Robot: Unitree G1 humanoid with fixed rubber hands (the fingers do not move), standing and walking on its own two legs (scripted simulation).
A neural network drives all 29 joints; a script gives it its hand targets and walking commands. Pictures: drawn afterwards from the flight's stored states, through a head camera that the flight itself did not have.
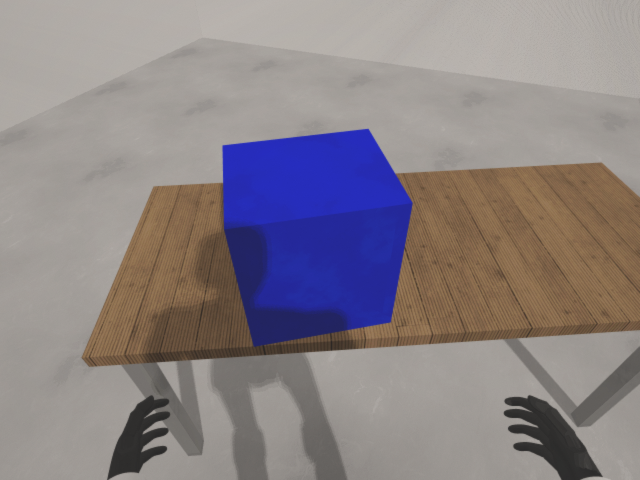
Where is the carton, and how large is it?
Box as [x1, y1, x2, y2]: [222, 129, 412, 346]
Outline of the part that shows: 368,129 222,145 224,230 254,346 390,321 412,203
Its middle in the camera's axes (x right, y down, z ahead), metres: -0.01 +0.01 +0.70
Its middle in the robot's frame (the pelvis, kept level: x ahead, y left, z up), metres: +0.53 +0.02 -0.01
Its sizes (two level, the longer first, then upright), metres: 0.260 0.220 0.289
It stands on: a table, 0.62 m high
